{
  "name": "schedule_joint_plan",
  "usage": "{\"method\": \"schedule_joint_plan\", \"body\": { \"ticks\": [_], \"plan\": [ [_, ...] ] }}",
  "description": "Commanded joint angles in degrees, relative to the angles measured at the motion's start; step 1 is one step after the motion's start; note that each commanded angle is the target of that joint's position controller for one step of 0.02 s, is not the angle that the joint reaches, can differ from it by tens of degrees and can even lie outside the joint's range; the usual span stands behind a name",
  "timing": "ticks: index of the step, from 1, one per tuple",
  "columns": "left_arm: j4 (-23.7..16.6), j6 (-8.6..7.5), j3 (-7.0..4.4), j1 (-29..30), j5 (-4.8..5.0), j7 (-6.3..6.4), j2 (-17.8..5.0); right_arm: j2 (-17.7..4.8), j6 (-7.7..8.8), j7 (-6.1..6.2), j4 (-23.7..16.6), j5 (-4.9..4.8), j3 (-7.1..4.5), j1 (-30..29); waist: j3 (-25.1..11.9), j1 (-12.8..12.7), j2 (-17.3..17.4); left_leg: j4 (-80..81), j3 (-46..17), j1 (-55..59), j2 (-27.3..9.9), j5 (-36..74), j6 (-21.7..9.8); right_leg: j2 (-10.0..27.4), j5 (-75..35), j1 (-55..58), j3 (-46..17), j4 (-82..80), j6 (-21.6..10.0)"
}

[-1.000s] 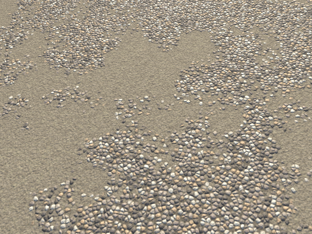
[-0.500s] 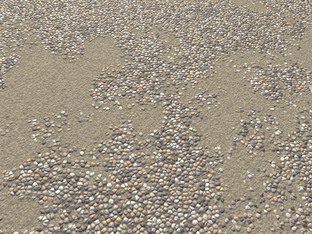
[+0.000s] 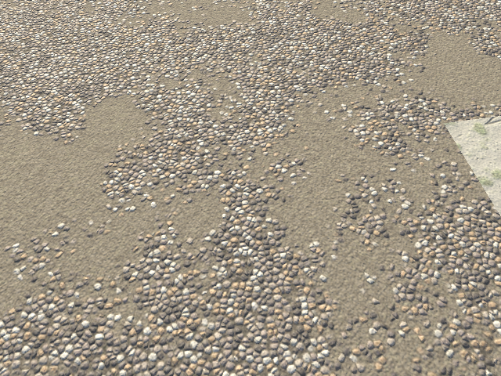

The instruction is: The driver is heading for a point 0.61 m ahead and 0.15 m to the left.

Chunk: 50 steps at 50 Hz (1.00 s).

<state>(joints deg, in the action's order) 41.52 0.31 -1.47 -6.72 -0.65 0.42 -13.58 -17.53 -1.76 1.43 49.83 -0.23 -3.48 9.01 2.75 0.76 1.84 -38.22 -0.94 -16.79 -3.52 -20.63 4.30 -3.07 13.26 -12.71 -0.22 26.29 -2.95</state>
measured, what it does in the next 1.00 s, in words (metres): steps on the spot: left foot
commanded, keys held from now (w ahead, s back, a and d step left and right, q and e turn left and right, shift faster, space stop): no key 0.84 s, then w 0.16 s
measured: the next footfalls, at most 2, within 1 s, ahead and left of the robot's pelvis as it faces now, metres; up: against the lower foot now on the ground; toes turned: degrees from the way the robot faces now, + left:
left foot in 0.04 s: +0.03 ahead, +0.15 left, +0.00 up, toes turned +1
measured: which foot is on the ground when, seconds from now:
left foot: up 0.00-0.02, down 0.04-1.00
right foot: down 0.00-1.00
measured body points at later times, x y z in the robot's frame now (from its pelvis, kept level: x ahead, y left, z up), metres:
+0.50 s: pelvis +0.01 +0.02 +0.00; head +0.01 +0.02 +0.45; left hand +0.10 +0.29 -0.13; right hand +0.09 -0.25 -0.14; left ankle -0.01 +0.15 -0.74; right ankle +0.01 -0.09 -0.74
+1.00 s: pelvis +0.02 +0.02 -0.01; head +0.02 +0.02 +0.44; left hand +0.06 +0.29 -0.15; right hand +0.05 -0.24 -0.15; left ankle -0.01 +0.15 -0.74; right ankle +0.00 -0.09 -0.74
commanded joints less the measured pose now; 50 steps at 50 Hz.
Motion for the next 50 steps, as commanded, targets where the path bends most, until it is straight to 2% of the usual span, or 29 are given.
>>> {"method": "schedule_joint_plan", "body": {
  "ticks": [1,2,3,4,5,6,8,12,18,29,42,43,44,46,48,50],
  "plan": [
    [-1.08,-0.60,-1.82,1.36,0.72,-0.02,-7.85,-4.32,1.27,-0.25,-1.96,0.65,-0.50,1.47,-4.08,1.20,-7.26,16.06,0.65,8.09,0.43,12.98,-1.72,12.72,-8.16,0.00,-11.87,-6.69,-6.60],
    [-0.14,-1.00,-1.49,-0.62,0.14,-0.16,-6.94,-6.15,1.54,-0.21,-1.71,1.37,-0.63,2.14,-5.05,0.55,-4.60,16.74,-2.72,12.68,-2.12,21.55,-2.83,10.64,-5.51,-1.89,-10.86,-5.64,-3.83],
    [0.14,-1.38,-1.64,-2.61,-0.77,-0.53,-7.20,-9.84,1.59,-0.04,-1.75,1.11,-1.25,1.89,-5.21,-2.23,1.28,14.29,-4.42,13.13,-4.96,27.14,-4.83,6.96,-1.63,-2.68,-7.59,-3.95,-1.53],
    [0.53,-1.28,-1.62,-2.66,-0.82,-0.46,-6.67,-8.96,1.69,-0.33,-0.81,0.29,-1.27,0.19,-5.19,-3.00,5.22,14.14,-4.16,7.50,-4.32,17.14,-7.05,4.30,-0.24,0.94,-4.49,-4.52,0.34],
    [0.86,-1.03,-1.79,0.24,-0.73,-0.23,-7.99,-6.34,2.02,-0.68,-1.19,0.34,-0.68,-1.01,-3.74,-1.15,3.42,15.53,-3.78,4.55,-3.03,12.09,-6.67,4.05,-0.95,3.04,-4.09,-3.04,1.13],
    [0.93,-0.73,-1.98,1.29,-0.32,0.11,-7.94,-5.41,2.37,-0.66,-0.66,0.84,-0.34,-1.26,-3.74,-0.95,2.85,16.20,-3.41,3.73,-2.60,11.24,-5.69,4.33,-2.49,3.76,-4.03,-2.37,0.92],
    [1.85,0.06,-1.99,0.74,-0.15,0.55,-7.58,-5.02,3.07,-0.63,0.23,0.88,-0.01,-1.13,-3.23,-0.80,2.25,16.03,-2.53,4.53,-1.68,13.37,-4.42,4.70,-5.90,3.52,-4.50,-2.49,0.37],
    [4.35,0.07,-2.06,-0.25,0.00,0.64,-6.97,-4.89,3.07,-0.11,2.10,0.61,0.36,-0.02,-2.91,-0.36,0.03,15.51,-1.83,5.86,-0.96,13.69,-4.32,4.80,-7.32,3.19,-4.38,-3.04,0.52],
    [8.11,-0.09,-2.19,-1.33,0.18,0.94,-7.22,-4.67,2.74,0.27,3.98,0.59,0.74,-0.23,-2.38,-0.21,-1.84,15.61,-1.42,6.39,-0.31,13.86,-4.68,4.70,-8.66,3.32,-3.92,-3.32,1.28],
    [13.59,-0.20,-1.88,-2.44,0.41,1.50,-7.55,-3.93,2.50,0.36,7.05,0.57,1.26,0.10,-2.09,-0.45,-1.77,16.02,-0.65,6.24,0.75,14.08,-4.69,4.77,-9.38,3.90,-3.38,-3.42,1.58],
    [17.77,-0.19,-1.30,-3.22,0.53,1.69,-6.71,-3.26,2.43,0.69,9.40,0.54,1.78,2.29,-1.47,-0.59,-1.73,16.25,-0.24,5.52,1.42,13.16,-4.68,4.55,-8.34,3.35,-2.76,-3.65,1.72],
    [18.45,-0.12,-1.20,-4.15,0.59,1.73,-6.30,-2.86,2.35,0.76,10.03,0.47,1.85,3.43,-2.71,-0.61,-1.77,16.27,0.43,5.88,2.10,7.53,-4.87,3.87,-2.50,3.73,-2.07,-3.69,1.55],
    [18.70,0.01,-1.38,-4.44,0.96,1.83,-6.64,-3.17,2.20,0.90,10.19,0.08,1.68,3.76,-1.95,-0.68,-1.75,15.54,0.97,4.67,2.97,-1.66,-5.61,2.89,7.81,2.47,-1.37,-2.99,0.94],
    [18.26,-0.29,-1.65,-4.36,1.31,1.92,-7.21,-3.80,2.37,1.14,9.29,-0.31,1.39,3.29,2.87,-0.81,-1.64,15.20,-0.78,-0.39,2.52,-17.68,-7.67,3.08,24.84,-3.43,-2.62,-2.65,-0.88],
    [17.86,-1.78,-1.57,-4.76,1.60,1.61,-6.66,-3.50,3.67,0.93,8.76,-0.67,1.36,4.22,5.72,-0.71,-1.65,15.04,-3.68,-2.55,0.82,-20.34,-9.42,4.56,26.87,-6.30,-4.83,-2.29,-2.32],
    [17.77,-3.45,-1.54,-5.56,1.97,1.00,-6.07,-3.36,5.14,0.40,8.82,-1.03,1.19,6.10,4.98,-0.45,-1.11,14.58,-6.35,-1.49,-0.81,-19.07,-10.95,5.41,24.36,-6.82,-6.00,-0.56,-3.11]
  ]
}}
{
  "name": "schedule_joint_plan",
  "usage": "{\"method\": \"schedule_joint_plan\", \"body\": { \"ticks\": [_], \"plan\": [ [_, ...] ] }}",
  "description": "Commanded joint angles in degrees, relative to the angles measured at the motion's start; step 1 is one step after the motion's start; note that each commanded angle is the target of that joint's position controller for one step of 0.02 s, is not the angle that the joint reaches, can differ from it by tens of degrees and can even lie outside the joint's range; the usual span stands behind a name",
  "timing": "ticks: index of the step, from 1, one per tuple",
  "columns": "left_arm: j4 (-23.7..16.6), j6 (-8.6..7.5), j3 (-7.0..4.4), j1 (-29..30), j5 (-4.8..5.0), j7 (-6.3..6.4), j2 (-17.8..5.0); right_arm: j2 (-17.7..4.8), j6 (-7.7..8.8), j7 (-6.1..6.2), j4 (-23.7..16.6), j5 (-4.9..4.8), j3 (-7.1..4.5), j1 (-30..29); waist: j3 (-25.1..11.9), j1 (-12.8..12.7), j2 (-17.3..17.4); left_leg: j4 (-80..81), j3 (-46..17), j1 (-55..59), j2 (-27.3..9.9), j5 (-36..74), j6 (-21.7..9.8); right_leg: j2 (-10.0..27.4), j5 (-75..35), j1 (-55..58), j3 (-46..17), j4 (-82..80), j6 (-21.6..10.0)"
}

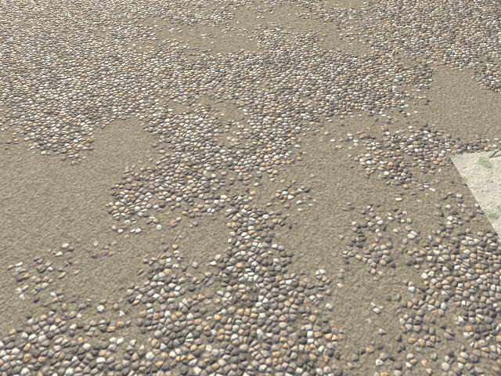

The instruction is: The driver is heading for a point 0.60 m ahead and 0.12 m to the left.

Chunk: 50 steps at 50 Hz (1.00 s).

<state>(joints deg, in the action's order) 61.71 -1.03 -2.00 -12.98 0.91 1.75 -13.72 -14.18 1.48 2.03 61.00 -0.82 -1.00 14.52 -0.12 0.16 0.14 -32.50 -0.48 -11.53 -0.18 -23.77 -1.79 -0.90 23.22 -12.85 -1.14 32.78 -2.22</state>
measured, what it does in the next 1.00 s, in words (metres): walks ahead: left foot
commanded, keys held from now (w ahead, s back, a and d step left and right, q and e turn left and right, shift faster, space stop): w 0.82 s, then no key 0.18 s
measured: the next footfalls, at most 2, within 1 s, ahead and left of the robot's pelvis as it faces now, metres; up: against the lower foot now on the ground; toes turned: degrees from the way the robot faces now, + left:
left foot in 0.56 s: +0.43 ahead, +0.11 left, +0.00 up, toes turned +1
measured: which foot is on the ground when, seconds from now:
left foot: down 0.00-0.20, up 0.22-0.54, down 0.56-1.00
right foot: down 0.00-0.58, up 0.60-1.00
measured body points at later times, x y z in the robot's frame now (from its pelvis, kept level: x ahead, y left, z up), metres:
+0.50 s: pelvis +0.19 +0.00 -0.01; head +0.22 +0.00 +0.44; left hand +0.08 +0.24 -0.14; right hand +0.43 -0.22 -0.09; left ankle +0.38 +0.11 -0.71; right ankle -0.01 -0.12 -0.73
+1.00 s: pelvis +0.45 +0.01 +0.01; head +0.47 +0.01 +0.46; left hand +0.63 +0.26 -0.10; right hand +0.45 -0.25 -0.13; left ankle +0.39 +0.11 -0.73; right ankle +0.63 -0.14 -0.70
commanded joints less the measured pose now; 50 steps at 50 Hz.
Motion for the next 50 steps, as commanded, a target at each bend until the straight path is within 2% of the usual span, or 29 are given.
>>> {"method": "schedule_joint_plan", "body": {
  "ticks": [1,3,5,6,7,8,9,10,11,12,13,14,16,19,21,23,25,27,28,29,30,31,32,33,35,37,41,46,50],
  "plan": [
    [-2.69,-2.81,-0.95,0.81,0.55,-0.68,-5.53,-6.81,2.47,-0.50,-2.37,-0.60,-1.39,1.56,7.41,0.41,1.13,9.21,-8.42,-5.67,-4.88,-15.81,-5.72,3.08,13.18,-7.38,-5.09,-5.93,-4.03],
    [-3.68,-4.16,-0.68,2.27,0.66,-1.37,-4.35,-7.65,3.37,-1.00,-2.14,-0.92,-1.72,4.16,7.16,1.28,3.50,11.83,-13.47,-1.60,-7.31,-15.38,-8.00,1.53,8.81,-10.61,-3.12,-2.30,-3.75],
    [-4.97,-5.53,-0.31,3.59,0.65,-2.02,-2.87,-10.09,3.82,-1.31,-1.66,-1.21,-2.42,7.14,6.93,1.29,8.83,16.32,-23.08,3.50,-13.42,-11.15,-11.51,-0.33,1.71,-14.49,1.17,4.42,-3.14],
    [-5.11,-6.07,-0.16,2.85,0.64,-2.35,-2.60,-10.90,3.94,-1.39,-1.89,-1.32,-2.70,6.79,7.17,0.32,10.26,15.64,-25.76,4.64,-16.10,-4.23,-12.63,0.09,-0.79,-15.07,1.91,4.80,-3.32],
    [-4.65,-6.43,-0.31,1.44,0.57,-2.67,-3.17,-10.32,4.03,-1.51,-2.68,-1.26,-2.69,5.63,6.62,-0.72,9.02,13.19,-24.16,3.99,-15.97,4.30,-12.11,0.32,-2.55,-12.48,1.78,2.81,-3.57],
    [-2.93,-6.65,-0.78,-2.99,0.76,-3.00,-4.15,-9.76,4.11,-1.67,-4.07,-1.08,-2.65,2.81,5.03,-2.99,7.19,8.68,-19.45,1.96,-13.69,12.52,-10.37,0.22,-6.69,-7.04,1.24,0.44,-3.69],
    [0.48,-6.74,-1.82,-11.88,1.13,-3.15,-6.19,-9.25,4.45,-1.97,-7.07,-0.78,-2.46,-3.75,2.19,-7.38,2.45,-1.11,-11.16,-6.79,-8.18,24.58,-7.04,0.92,-15.26,7.25,-2.49,-4.45,-4.86],
    [4.37,-6.28,-4.16,-24.09,0.85,-2.90,-12.83,-7.65,5.66,-2.38,-10.47,-0.39,-2.10,-8.89,-2.37,-11.45,-10.68,-23.78,0.91,-22.98,0.93,30.83,-1.43,8.57,-25.01,26.77,-17.43,-10.06,-8.49],
    [4.34,-5.55,-3.40,-25.08,0.38,-3.09,-11.83,-4.97,6.51,-2.55,-9.83,0.01,-1.63,-5.41,-3.64,-9.37,-18.62,-37.46,0.93,-38.27,4.21,-4.86,0.67,19.04,-37.80,35.57,-31.41,-13.39,-12.83],
    [3.07,-5.44,-1.76,-21.79,-0.35,-3.05,-6.93,-5.56,6.80,-2.98,-10.49,-1.52,-1.59,-7.25,0.83,-7.95,-9.40,-44.43,-4.10,-44.67,1.07,-8.97,-0.96,21.19,-36.68,33.21,-31.19,-12.63,-14.30],
    [2.03,-5.40,-1.06,-19.85,-0.95,-2.89,-5.21,-4.50,6.66,-3.35,-11.34,-2.94,-1.31,-9.21,3.63,-6.80,-5.45,-49.01,-4.53,-50.00,-0.58,-7.10,-2.10,20.93,-35.90,32.83,-26.99,-13.34,-14.55],
    [1.81,-5.21,-0.45,-18.16,-0.67,-2.84,-4.83,-3.51,6.56,-3.55,-12.56,-2.80,-1.03,-10.87,6.65,-5.43,-2.27,-47.37,-3.31,-53.59,-3.09,-3.86,-2.36,20.25,-35.63,30.81,-22.59,-15.35,-13.44],
    [0.57,-4.31,0.73,-14.37,-0.52,-2.36,-2.83,-3.13,6.01,-3.89,-13.75,-1.14,-1.16,-11.04,7.49,-2.43,-2.34,-38.62,-0.25,-47.10,-5.97,3.12,-1.73,15.96,-34.71,22.19,-14.38,-20.16,-9.48],
    [-2.53,-3.88,0.68,-8.69,-0.95,-0.56,-5.38,-0.68,5.33,-4.50,-16.44,-0.03,0.09,-15.14,8.36,-1.43,-3.94,-17.12,4.42,-26.63,-3.69,19.35,1.53,8.74,-31.06,3.48,-4.01,-26.81,-7.39],
    [-1.83,-4.66,-0.33,-12.24,-0.28,0.13,-8.95,-1.22,4.74,-4.15,-18.64,-0.24,0.11,-19.39,8.12,-2.18,-5.64,-7.32,5.14,-17.94,-1.49,25.03,1.58,9.89,-30.18,1.73,-3.90,-31.07,-7.54],
    [-1.00,-4.92,-0.93,-13.86,0.66,0.20,-9.42,-3.68,4.28,-3.98,-19.82,-0.81,-0.59,-20.54,8.41,-1.25,-5.84,-0.80,3.71,-17.53,-0.70,26.62,0.04,11.91,-33.57,8.30,-3.46,-30.05,-6.79],
    [-1.13,-4.38,-1.46,-13.85,0.16,0.09,-9.74,-6.43,4.26,-3.96,-19.43,-0.91,-1.98,-17.46,4.43,1.19,-6.79,1.53,3.45,-13.32,1.03,25.64,-1.75,13.57,-48.71,15.69,-2.97,-23.32,-5.15],
    [-1.89,-2.75,-1.73,-12.58,-1.20,-0.12,-9.54,-9.61,3.65,-3.56,-15.33,-1.26,-4.15,-4.06,-4.31,7.84,-8.07,-0.19,4.91,0.74,3.45,21.27,-4.50,12.33,-63.64,17.37,-0.78,-5.85,-3.15],
    [-2.87,-2.36,-1.21,-12.39,-1.75,-0.33,-8.35,-11.26,3.18,-3.17,-13.00,-1.18,-4.96,4.67,-9.24,11.31,-6.35,-1.43,0.29,15.07,-1.13,20.20,-6.71,10.47,-54.72,7.78,-0.42,8.19,-1.94],
    [-3.54,-3.08,0.90,-21.02,-1.66,-1.25,0.26,-16.10,3.12,-3.18,-11.27,0.68,-6.05,11.21,-19.53,7.14,9.26,2.32,-27.03,36.17,-16.98,5.96,-16.59,0.54,-24.36,-14.10,0.45,33.29,1.15],
    [-2.46,-4.80,1.18,-20.13,-0.72,-2.02,0.05,-12.25,3.10,-3.61,-10.70,0.62,-4.80,10.88,-23.17,7.36,13.27,15.90,-46.16,34.93,-21.33,-3.13,-18.25,-3.25,7.37,-20.00,-6.79,44.83,0.43],
    [-5.30,-5.95,-0.36,-13.65,1.28,-2.41,-5.28,-9.70,3.70,-3.85,-11.16,0.11,-3.87,4.78,-11.47,5.84,10.65,18.71,-40.82,25.28,-19.80,-7.47,-15.19,0.25,5.38,-26.11,-7.11,49.14,-0.95],
    [-7.19,-6.45,-0.66,-8.39,1.86,-2.16,-7.17,-7.97,4.17,-3.97,-12.45,0.16,-3.29,-1.18,-4.70,4.11,5.08,20.23,-32.01,14.46,-18.24,-4.04,-13.42,3.60,0.01,-25.68,-5.30,47.17,-1.92],
    [-7.80,-6.33,-0.97,-6.16,1.32,-1.63,-7.05,-6.85,4.74,-4.33,-12.71,0.85,-2.90,-5.04,-0.81,1.90,1.35,21.97,-25.05,5.01,-16.16,2.61,-12.44,6.22,-4.17,-23.10,-4.25,43.32,-2.05],
    [-7.16,-4.57,-1.33,-9.30,0.33,-0.88,-5.17,-5.00,5.31,-4.70,-12.41,1.55,-2.37,-7.99,-0.12,-2.08,4.07,24.65,-16.59,-3.90,-12.30,7.92,-11.11,9.19,-7.26,-15.96,-4.60,37.90,-1.87],
    [-7.50,-3.38,-1.36,-9.39,-0.04,-0.51,-4.04,-5.41,5.52,-4.55,-11.16,1.14,-2.39,-6.28,1.26,-2.79,4.24,26.92,-12.63,-7.47,-11.27,9.59,-12.12,9.75,-8.00,-15.76,-3.39,34.20,-0.75],
    [-11.27,-3.36,-2.01,-0.01,-1.03,-0.19,-5.50,-8.88,5.34,-2.62,-9.37,1.07,-3.18,-0.83,3.54,-0.80,2.11,28.97,-10.60,-3.65,-11.92,12.03,-13.00,10.88,-19.53,-25.39,-3.05,21.87,2.19],
    [-13.36,-4.50,-0.99,8.84,-1.07,-1.24,-2.74,-9.00,3.99,-1.60,-7.43,0.98,-2.79,3.95,2.82,2.54,1.76,24.02,-1.13,-1.77,-8.18,32.19,-9.79,6.12,-31.45,-17.18,1.30,3.34,3.37],
    [-14.75,-4.66,-1.20,11.10,-0.96,-2.20,-4.68,-8.94,2.34,-1.38,-5.86,0.51,-2.77,5.23,0.68,2.57,3.50,16.41,-3.03,7.00,-10.59,38.60,-8.36,3.99,-26.84,-15.37,0.20,-3.21,1.82]
  ]
}}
